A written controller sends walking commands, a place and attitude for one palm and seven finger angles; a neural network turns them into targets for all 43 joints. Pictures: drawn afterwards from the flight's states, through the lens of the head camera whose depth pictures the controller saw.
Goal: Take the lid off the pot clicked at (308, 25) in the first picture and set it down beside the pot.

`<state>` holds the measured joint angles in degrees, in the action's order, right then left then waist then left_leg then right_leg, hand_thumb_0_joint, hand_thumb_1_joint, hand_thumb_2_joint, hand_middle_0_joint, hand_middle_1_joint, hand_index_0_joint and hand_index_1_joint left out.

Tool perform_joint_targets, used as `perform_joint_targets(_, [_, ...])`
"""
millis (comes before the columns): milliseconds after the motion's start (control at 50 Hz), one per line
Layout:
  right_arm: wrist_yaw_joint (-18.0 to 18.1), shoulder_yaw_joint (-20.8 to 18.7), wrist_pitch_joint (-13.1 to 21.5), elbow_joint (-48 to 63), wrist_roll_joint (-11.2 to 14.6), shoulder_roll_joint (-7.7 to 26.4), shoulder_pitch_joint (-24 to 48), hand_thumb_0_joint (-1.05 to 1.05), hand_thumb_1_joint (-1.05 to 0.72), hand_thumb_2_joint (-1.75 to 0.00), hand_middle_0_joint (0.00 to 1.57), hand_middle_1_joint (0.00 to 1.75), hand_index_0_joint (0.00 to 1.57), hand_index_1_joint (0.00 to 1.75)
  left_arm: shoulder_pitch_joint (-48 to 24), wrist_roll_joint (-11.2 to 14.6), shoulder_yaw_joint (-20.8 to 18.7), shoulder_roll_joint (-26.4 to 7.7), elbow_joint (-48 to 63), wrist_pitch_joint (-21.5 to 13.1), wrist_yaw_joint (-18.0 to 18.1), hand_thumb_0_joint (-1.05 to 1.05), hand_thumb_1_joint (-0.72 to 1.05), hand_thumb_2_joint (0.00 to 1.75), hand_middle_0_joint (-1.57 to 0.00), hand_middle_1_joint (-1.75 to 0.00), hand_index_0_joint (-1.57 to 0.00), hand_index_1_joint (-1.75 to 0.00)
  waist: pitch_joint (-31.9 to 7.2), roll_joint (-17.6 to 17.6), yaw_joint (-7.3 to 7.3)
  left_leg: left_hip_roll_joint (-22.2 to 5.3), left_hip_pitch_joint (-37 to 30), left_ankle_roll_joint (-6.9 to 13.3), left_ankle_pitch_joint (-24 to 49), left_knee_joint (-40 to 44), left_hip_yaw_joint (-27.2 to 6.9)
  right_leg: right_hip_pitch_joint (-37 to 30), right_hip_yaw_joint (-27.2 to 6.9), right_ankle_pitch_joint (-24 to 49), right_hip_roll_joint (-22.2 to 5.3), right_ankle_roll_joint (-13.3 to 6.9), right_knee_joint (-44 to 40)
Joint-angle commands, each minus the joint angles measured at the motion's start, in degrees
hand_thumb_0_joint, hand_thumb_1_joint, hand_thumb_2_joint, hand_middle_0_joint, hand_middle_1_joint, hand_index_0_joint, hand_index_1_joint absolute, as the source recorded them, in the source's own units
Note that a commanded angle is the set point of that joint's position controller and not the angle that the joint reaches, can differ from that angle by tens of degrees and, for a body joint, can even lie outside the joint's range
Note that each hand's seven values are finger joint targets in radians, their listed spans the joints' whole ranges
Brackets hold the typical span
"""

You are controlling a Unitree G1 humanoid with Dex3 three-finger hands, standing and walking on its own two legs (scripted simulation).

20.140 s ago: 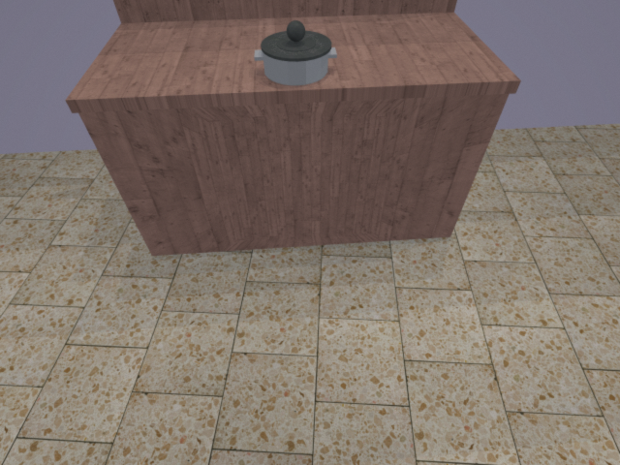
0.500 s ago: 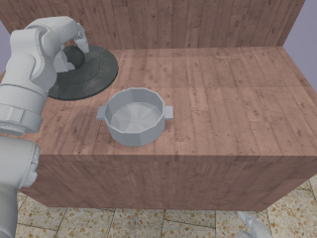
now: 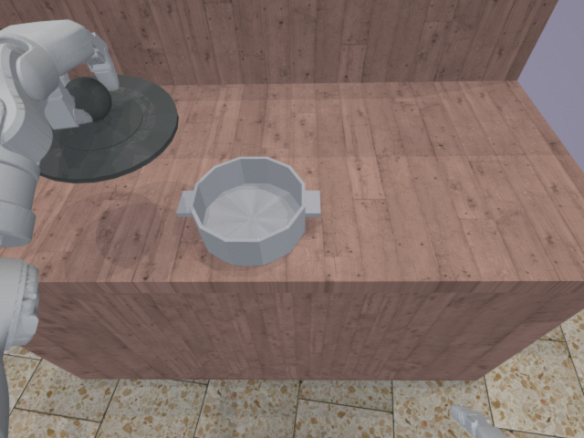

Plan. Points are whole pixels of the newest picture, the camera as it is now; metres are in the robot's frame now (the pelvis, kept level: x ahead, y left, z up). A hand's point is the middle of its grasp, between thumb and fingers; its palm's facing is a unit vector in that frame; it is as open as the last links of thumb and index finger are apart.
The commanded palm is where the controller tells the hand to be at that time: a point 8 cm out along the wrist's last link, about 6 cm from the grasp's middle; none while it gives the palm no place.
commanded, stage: move the lid sideways beside the pot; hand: left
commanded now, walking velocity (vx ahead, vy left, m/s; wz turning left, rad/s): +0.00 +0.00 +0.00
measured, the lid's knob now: (88, 99) +0.48 +0.27 +0.22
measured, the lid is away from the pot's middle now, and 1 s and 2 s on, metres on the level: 0.19 0.24 0.22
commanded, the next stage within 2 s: lower the lid onto the table in 0.48 s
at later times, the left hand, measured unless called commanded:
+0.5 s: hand (30, 109) +0.44 +0.32 +0.23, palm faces -0.25 -0.03 -0.97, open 8.5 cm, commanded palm +0.44 +0.30 +0.31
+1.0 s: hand (45, 125) +0.45 +0.32 +0.20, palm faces -0.27 -0.07 -0.96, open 8.5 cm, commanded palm +0.44 +0.31 +0.28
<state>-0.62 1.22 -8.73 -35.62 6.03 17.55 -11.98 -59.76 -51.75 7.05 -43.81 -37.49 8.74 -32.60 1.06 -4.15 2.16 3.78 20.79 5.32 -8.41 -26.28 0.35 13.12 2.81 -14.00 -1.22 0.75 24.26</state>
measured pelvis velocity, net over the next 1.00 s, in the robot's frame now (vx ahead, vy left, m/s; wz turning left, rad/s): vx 0.01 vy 0.01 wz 0.00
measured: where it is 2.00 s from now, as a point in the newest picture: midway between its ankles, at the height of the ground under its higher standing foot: outside the picture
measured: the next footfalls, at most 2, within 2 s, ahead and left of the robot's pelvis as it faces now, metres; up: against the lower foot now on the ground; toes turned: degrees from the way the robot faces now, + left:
none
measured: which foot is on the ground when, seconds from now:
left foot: down 0.00-1.00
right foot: down 0.00-1.00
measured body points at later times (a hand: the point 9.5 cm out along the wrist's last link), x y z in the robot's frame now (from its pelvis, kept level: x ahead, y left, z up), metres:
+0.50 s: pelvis +0.00 +0.00 +0.00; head +0.05 +0.00 +0.45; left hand +0.45 +0.32 +0.29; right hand +0.11 -0.26 -0.12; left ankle +0.05 +0.06 -0.74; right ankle -0.02 -0.14 -0.74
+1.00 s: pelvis +0.01 +0.01 +0.00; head +0.07 +0.00 +0.45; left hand +0.46 +0.32 +0.26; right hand +0.12 -0.26 -0.12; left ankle +0.05 +0.06 -0.74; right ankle -0.02 -0.14 -0.74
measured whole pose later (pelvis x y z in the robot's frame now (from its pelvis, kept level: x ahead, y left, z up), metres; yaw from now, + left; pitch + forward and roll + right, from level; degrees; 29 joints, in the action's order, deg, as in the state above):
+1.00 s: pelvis +0.01 +0.01 +0.00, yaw +0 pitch +6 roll -3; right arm 0.1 1.3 -10.1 -35.4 6.1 17.4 -12.6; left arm -56.9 -51.9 2.7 -48.7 -42.1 2.4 -32.5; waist 1.1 -3.3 2.7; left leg 3.7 23.6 5.8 -9.4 -27.5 -0.2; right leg 14.6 3.1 -13.7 -0.9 0.8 22.9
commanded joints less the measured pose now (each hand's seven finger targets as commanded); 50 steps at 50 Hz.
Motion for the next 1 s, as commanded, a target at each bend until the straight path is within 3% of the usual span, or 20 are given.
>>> perform_joint_targets(0, [0.73,-2.74,1.74,7.28,0.16,7.63,3.40,0.00,-0.90,-0.90,0.20,0.30,0.20,0.30,-31.76,-1.56,-6.28,-16.69,9.99,-0.29,2.78,0.00,0.51,1.17,-0.86,-0.92,-0.81,-0.88,-22.27,-0.85,0.59,-1.93,-21.91,-1.29,7.91,2.08,-6.15,6.18,1.02,6.59,3.83,-3.78,-3.02])
perform_joint_targets(40, [1.06,-2.88,1.63,6.88,0.18,8.37,2.69,0.00,-0.90,-0.90,0.20,0.30,0.20,0.30,-31.62,-0.49,-4.80,-15.64,9.25,-0.72,2.82,0.00,0.51,1.17,-0.86,-0.92,-0.81,-0.88,-21.35,-2.27,1.41,-1.99,-21.91,-1.21,6.25,2.14,-6.31,6.83,0.94,5.74,3.65,-3.91,-3.79])
perform_joint_targets(80, [1.32,-2.57,1.69,6.52,0.02,8.10,2.75,0.00,-0.90,-0.90,0.20,0.30,0.20,0.30,-34.86,-1.60,-7.72,-19.77,9.87,-1.67,2.92,0.00,0.51,1.17,-0.86,-0.92,-0.81,-0.88,-23.43,-1.40,0.66,-1.97,-22.12,-1.16,5.58,2.37,-6.53,5.70,1.09,5.59,4.00,-3.93,-3.31])
perform_joint_targets(140, [1.40,-2.90,2.08,6.51,-0.18,8.62,1.89,0.00,-0.90,-0.90,0.20,0.30,0.20,0.30,-32.98,-0.74,-7.09,-19.04,10.36,-2.67,3.03,0.00,0.51,1.17,-0.86,-0.92,-0.81,-0.88,-25.09,-4.43,0.98,-1.97,-24.14,-1.23,9.95,1.10,-6.69,5.91,0.88,7.64,3.60,-4.12,-3.53])
perform_joint_targets(160, [1.40,-2.60,1.99,6.19,-0.16,7.97,1.93,0.00,-0.90,-0.90,0.20,0.30,0.20,0.30,-33.54,-1.72,-8.64,-21.03,9.70,-2.86,3.14,0.00,0.51,1.17,-0.86,-0.92,-0.81,-0.88,-25.19,-2.64,0.44,-1.94,-23.15,-1.41,9.34,1.47,-6.69,5.06,0.93,7.42,3.90,-3.96,-3.10])
perform_joint_targets(200, [1.76,-2.23,1.62,5.46,0.30,7.91,1.74,0.00,-0.90,-0.90,0.20,0.30,0.20,0.30,-31.80,-1.31,-6.25,-18.63,3.20,-3.08,2.48,0.00,0.51,1.17,-0.86,-0.92,-0.81,-0.88,-20.33,0.20,0.88,-1.91,-19.57,-0.99,4.68,2.23,-5.89,6.04,1.39,5.71,3.88,-3.54,-3.76])
perform_joint_targets(260, [1.66,-2.49,1.62,5.79,-0.07,8.37,1.24,0.00,-0.90,-0.90,0.20,0.30,0.20,0.30,-35.01,-1.92,-8.47,-22.62,8.26,-4.24,3.11,0.00,0.51,1.17,-0.86,-0.92,-0.81,-0.88,-25.15,-3.31,0.46,-2.01,-22.26,-1.26,8.28,1.72,-6.35,4.52,1.11,7.38,3.85,-3.91,-3.23])
perform_joint_targets(300, [1.94,-2.48,1.59,5.60,0.03,8.39,1.15,0.00,-0.90,-0.90,0.20,0.30,0.20,0.30,-34.68,-1.99,-9.10,-23.33,6.91,-4.89,2.96,0.00,0.51,1.17,-0.86,-0.92,-0.81,-0.88,-24.69,-3.55,0.69,-1.95,-22.43,-0.97,9.41,1.32,-5.92,4.62,1.09,8.13,3.90,-3.86,-3.50])
perform_joint_targets(440, [2.04,-2.91,1.47,4.65,0.13,8.85,-0.21,0.00,-0.90,-0.90,0.20,0.30,0.20,0.30,-31.97,-0.04,-4.83,-17.62,4.89,-5.86,2.41,0.00,0.51,1.17,-0.86,-0.92,-0.81,-0.88,-22.09,-4.31,1.87,-2.13,-23.08,-0.94,8.63,1.49,-6.75,7.58,1.53,6.60,3.98,-3.85,-4.84])
perform_joint_targets(480, [2.15,-2.78,1.42,4.31,-0.09,8.86,-0.05,0.00,-0.90,-0.90,0.20,0.30,0.20,0.30,-34.60,-0.96,-8.65,-22.60,6.97,-6.40,2.57,0.00,0.51,1.17,-0.86,-0.92,-0.81,-0.88,-24.33,-3.32,1.09,-2.02,-23.17,-0.67,8.91,1.36,-6.23,5.48,1.38,7.87,4.19,-3.82,-4.31])
perform_joint_targets(540, [2.16,-2.99,1.60,4.21,-0.09,9.42,-0.91,0.00,-0.90,-0.90,0.20,0.30,0.20,0.30,-33.86,-0.03,-7.20,-20.92,6.06,-6.54,2.61,0.00,0.51,1.17,-0.86,-0.92,-0.81,-0.88,-24.18,-3.92,1.80,-2.05,-23.64,-0.96,11.50,0.93,-6.65,5.89,1.47,9.16,3.91,-3.90,-4.62])
perform_joint_targets(560, [2.01,-3.07,1.68,4.18,-0.29,9.08,-0.80,0.00,-0.90,-0.90,0.20,0.30,0.20,0.30,-36.18,-1.01,-9.94,-24.38,8.83,-6.72,2.83,0.00,0.51,1.17,-0.86,-0.92,-0.81,-0.88,-27.14,-3.39,0.88,-2.18,-24.36,-1.09,12.17,1.12,-6.69,4.28,1.26,9.58,4.10,-3.76,-3.89])
perform_joint_targets(580, [2.02,-2.98,1.70,4.39,-0.29,9.02,-0.59,0.00,-0.90,-0.90,0.20,0.30,0.20,0.30,-33.46,-1.35,-11.37,-25.22,4.10,-6.23,2.80,0.00,0.51,1.17,-0.86,-0.92,-0.81,-0.88,-25.43,-3.25,0.87,-1.87,-22.98,-0.77,11.52,0.81,-6.35,4.81,1.23,9.40,4.25,-3.98,-3.74])
perform_joint_targets(620, [1.90,-2.69,1.40,4.24,0.05,8.98,-1.09,0.00,-0.90,-0.90,0.20,0.30,0.20,0.30,-30.45,-0.99,-9.77,-23.28,-0.94,-5.97,2.43,0.00,0.51,1.17,-0.86,-0.92,-0.81,-0.88,-21.98,-0.12,0.84,-1.77,-19.38,-0.79,9.94,1.32,-5.69,4.37,1.65,9.92,4.20,-3.69,-3.71])
perform_joint_targets(680, [1.30,-3.12,1.09,5.85,-0.17,9.13,-0.16,0.00,-0.90,-0.90,0.20,0.30,0.20,0.30,-31.47,-2.03,-11.48,-25.53,5.28,-6.27,3.00,0.00,0.51,1.17,-0.86,-0.92,-0.81,-0.88,-26.55,-3.32,0.42,-1.97,-22.05,-0.99,15.97,0.18,-5.77,3.49,1.23,12.36,4.08,-3.93,-2.73])
perform_joint_targets(740, [1.14,-3.45,0.95,6.13,0.05,9.20,-1.03,0.00,-0.90,-0.90,0.20,0.30,0.20,0.30,-27.37,-0.94,-9.16,-21.69,4.72,-5.82,2.86,0.00,0.51,1.17,-0.86,-0.92,-0.81,-0.88,-24.67,-3.71,1.34,-2.38,-23.11,-0.98,17.38,-0.31,-6.33,6.33,1.22,11.16,4.12,-3.72,-3.74])
perform_joint_targets(760, [0.97,-3.33,0.89,6.50,-0.13,9.03,-0.50,0.00,-0.90,-0.90,0.20,0.30,0.20,0.30,-28.83,-1.65,-12.45,-25.99,8.20,-6.13,3.07,0.00,0.51,1.17,-0.86,-0.92,-0.81,-0.88,-27.44,-3.79,0.31,-2.32,-23.41,-1.17,17.18,-0.19,-6.26,4.55,1.11,11.36,4.29,-3.67,-2.93])
perform_joint_targets(840, [1.25,-3.46,0.57,6.47,0.04,9.34,-1.11,0.00,-0.90,-0.90,0.20,0.30,0.20,0.30,-25.13,-0.31,-10.72,-22.98,4.80,-6.06,2.96,0.00,0.51,1.17,-0.86,-0.92,-0.81,-0.88,-24.53,-3.40,1.47,-2.37,-22.77,-1.05,16.22,-0.31,-6.42,7.02,1.45,10.14,4.20,-3.59,-3.54])
perform_joint_targets(860, [1.18,-3.41,0.57,6.51,-0.13,9.16,-0.80,0.00,-0.90,-0.90,0.20,0.30,0.20,0.30,-27.66,-0.96,-13.10,-26.31,8.88,-6.45,3.24,0.00,0.51,1.17,-0.86,-0.92,-0.81,-0.88,-27.43,-3.80,0.52,-2.43,-23.88,-1.11,16.82,-0.19,-6.35,5.44,1.24,10.59,4.32,-3.53,-2.96])
perform_joint_targets(980, [1.50,-3.39,0.60,6.26,-0.19,8.85,-0.44,0.00,-0.90,-0.90,0.20,0.30,0.20,0.30,-26.42,-0.39,-11.35,-23.36,8.08,-7.03,3.33,0.00,0.51,1.17,-0.86,-0.92,-0.81,-0.88,-25.55,-4.16,1.32,-2.35,-24.23,-0.88,15.70,-0.59,-6.60,7.54,1.39,9.61,4.49,-3.51,-3.32])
